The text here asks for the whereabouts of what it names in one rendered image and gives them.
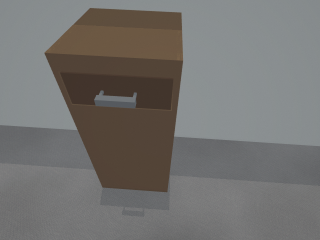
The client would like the cabinet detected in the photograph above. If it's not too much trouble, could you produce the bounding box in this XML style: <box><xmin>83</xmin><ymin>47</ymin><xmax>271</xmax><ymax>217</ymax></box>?
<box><xmin>44</xmin><ymin>8</ymin><xmax>183</xmax><ymax>192</ymax></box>

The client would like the drawer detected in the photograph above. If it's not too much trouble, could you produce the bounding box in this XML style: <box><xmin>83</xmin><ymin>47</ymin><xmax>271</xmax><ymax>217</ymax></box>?
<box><xmin>60</xmin><ymin>71</ymin><xmax>174</xmax><ymax>110</ymax></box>

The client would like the handle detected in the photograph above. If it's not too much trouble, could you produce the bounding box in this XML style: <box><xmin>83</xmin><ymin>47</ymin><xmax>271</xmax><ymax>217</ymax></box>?
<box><xmin>94</xmin><ymin>90</ymin><xmax>137</xmax><ymax>109</ymax></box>

